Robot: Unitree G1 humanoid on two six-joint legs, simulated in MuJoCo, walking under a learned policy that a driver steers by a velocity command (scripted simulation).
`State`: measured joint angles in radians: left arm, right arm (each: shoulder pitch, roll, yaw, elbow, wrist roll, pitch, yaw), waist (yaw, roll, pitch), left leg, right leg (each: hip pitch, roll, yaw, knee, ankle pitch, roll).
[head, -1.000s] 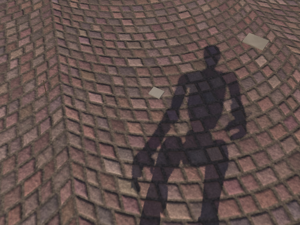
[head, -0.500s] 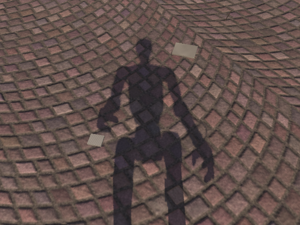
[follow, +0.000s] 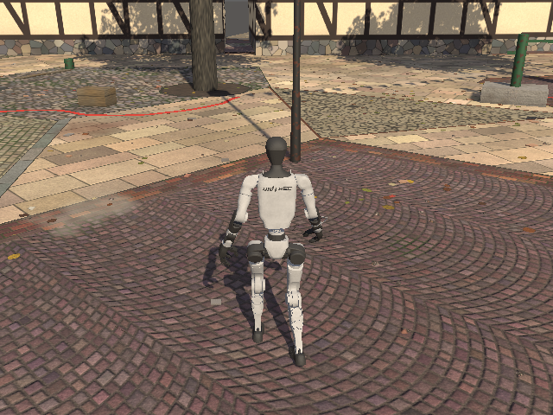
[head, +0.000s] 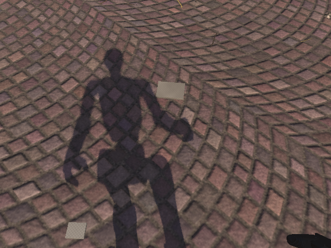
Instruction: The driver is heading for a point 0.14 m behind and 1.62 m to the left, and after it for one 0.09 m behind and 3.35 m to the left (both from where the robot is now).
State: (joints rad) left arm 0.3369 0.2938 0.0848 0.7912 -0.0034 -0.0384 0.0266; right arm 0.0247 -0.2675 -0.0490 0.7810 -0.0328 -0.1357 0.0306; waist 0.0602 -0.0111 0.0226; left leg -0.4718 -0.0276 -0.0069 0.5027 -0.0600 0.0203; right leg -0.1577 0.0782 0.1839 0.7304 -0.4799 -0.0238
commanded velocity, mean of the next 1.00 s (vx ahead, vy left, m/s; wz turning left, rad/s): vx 0.07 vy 0.00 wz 0.44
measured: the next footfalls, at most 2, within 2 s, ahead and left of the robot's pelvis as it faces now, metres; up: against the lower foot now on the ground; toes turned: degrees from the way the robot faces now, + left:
right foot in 0.40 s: +0.18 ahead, -0.11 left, +0.00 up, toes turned +16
left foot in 0.80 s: +0.08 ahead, +0.14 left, +0.00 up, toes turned +27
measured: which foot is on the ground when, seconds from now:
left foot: down 0.00-0.40, up 0.42-0.78, down 0.80-1.00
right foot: up 0.00-0.38, down 0.40-0.82, up 0.84-1.00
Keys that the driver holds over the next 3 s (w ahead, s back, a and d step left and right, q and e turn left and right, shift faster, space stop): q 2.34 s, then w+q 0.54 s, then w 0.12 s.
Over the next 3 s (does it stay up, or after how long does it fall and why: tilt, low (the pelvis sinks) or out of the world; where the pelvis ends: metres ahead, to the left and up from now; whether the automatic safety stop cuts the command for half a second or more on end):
stays up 0.01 0.22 0.02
